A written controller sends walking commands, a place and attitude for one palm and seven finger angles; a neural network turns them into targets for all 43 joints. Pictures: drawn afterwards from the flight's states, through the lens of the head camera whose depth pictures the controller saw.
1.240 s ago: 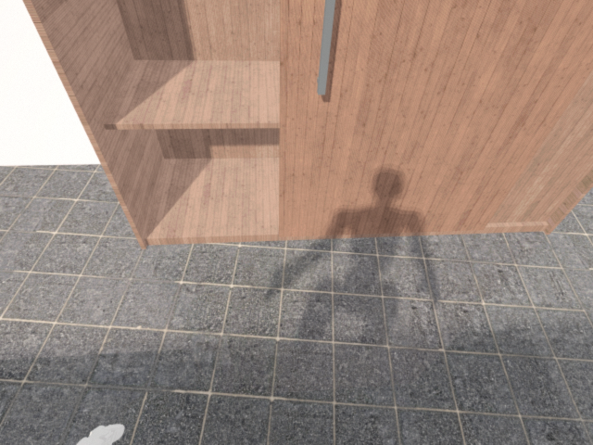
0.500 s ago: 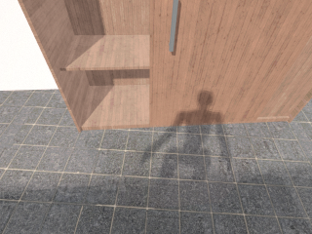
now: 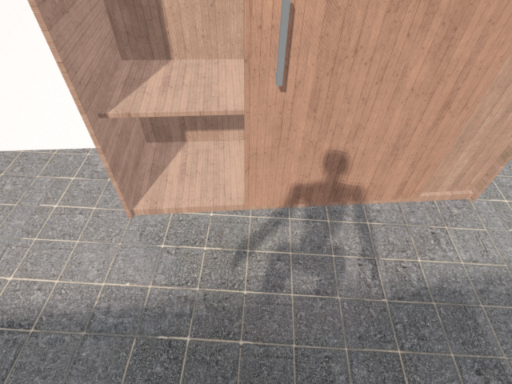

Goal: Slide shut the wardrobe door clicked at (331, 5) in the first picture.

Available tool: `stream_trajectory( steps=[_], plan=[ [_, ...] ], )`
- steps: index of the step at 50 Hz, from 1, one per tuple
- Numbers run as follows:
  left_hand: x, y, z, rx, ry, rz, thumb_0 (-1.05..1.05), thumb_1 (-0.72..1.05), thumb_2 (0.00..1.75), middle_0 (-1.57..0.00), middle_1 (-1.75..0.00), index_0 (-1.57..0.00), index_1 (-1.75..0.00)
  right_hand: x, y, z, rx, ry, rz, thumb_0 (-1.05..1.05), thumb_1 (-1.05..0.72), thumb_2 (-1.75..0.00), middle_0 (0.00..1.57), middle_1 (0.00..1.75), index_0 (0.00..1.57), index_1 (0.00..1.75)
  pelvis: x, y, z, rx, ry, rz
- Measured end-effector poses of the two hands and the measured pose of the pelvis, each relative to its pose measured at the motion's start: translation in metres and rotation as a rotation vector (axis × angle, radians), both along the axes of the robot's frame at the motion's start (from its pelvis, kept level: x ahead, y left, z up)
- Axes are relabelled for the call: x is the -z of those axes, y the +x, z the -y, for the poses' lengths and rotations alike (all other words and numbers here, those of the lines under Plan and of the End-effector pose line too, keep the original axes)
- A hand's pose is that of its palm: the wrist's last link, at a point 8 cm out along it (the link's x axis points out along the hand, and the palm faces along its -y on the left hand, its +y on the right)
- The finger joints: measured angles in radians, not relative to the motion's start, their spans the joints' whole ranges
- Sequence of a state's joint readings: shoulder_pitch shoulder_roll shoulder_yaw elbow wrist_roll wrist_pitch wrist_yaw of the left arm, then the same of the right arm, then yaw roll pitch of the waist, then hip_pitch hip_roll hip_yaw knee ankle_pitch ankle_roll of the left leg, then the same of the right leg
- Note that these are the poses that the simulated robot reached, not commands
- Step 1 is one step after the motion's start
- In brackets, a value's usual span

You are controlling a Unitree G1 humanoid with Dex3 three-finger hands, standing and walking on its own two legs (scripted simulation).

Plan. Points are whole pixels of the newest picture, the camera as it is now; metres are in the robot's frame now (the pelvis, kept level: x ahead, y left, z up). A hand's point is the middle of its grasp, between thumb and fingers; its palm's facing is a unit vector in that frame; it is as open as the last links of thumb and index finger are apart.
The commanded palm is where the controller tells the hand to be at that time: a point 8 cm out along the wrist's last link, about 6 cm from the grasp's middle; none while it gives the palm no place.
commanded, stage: look at it before walking up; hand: right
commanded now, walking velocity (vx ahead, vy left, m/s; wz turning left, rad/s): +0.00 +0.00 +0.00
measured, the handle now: (281, 40) +1.01 -0.02 +0.10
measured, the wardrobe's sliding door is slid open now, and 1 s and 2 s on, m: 0.56 0.56 0.56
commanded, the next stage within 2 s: walk to a spot facing it in 0.20 s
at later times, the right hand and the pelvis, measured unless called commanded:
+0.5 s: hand out of the picture +0.06 -0.23 -0.17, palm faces +0.02 +0.96 -0.27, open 7.4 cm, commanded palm none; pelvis +0.02 -0.01 -0.01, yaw -1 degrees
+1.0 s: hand (348, 335) +0.27 -0.18 -0.19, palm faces -0.04 +0.98 -0.21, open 7.3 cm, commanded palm none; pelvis +0.17 +0.01 -0.03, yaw +4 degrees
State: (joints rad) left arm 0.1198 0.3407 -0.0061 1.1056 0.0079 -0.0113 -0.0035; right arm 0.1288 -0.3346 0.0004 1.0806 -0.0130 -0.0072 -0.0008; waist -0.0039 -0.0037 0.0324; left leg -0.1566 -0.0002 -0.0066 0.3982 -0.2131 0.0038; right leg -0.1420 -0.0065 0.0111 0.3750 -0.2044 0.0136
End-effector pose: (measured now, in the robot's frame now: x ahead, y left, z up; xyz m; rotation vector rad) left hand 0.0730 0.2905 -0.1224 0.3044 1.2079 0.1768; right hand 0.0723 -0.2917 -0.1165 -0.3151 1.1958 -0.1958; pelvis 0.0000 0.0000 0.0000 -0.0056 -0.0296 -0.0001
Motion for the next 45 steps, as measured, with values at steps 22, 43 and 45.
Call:
stream_trajectory(
  steps=[22,43,45],
  plan=[
    [0.007,-0.001,0.014,-0.001,-0.018,-0.036,0.01,0.91,0.9,-0.2,-0.3,-0.2,-0.3,0.012,-0.01,-0.008,0.028,0.031,-0.04,0.0,-0.9,-0.9,0.2,0.3,0.2,0.3,0.003,0.013,0.003,0.001,0.01,-0.007],
    [0.012,-0.1,0.123,-0.307,-0.185,-0.455,0.0,0.91,0.9,-0.2,-0.3,-0.2,-0.3,0.039,0.103,-0.048,-0.027,0.17,-0.136,0.02,-0.93,-0.9,0.2,0.3,0.2,0.3,0.01,0.123,0.016,-0.073,0.02,-0.01],
    [0.017,-0.099,0.12,-0.334,-0.198,-0.496,0.0,0.91,0.9,-0.2,-0.3,-0.2,-0.3,0.041,0.137,-0.054,-0.052,0.154,-0.086,0.01,-0.93,-0.9,0.2,0.3,0.2,0.3,0.017,0.139,0.008,-0.08,0.023,-0.004]
  ],
)
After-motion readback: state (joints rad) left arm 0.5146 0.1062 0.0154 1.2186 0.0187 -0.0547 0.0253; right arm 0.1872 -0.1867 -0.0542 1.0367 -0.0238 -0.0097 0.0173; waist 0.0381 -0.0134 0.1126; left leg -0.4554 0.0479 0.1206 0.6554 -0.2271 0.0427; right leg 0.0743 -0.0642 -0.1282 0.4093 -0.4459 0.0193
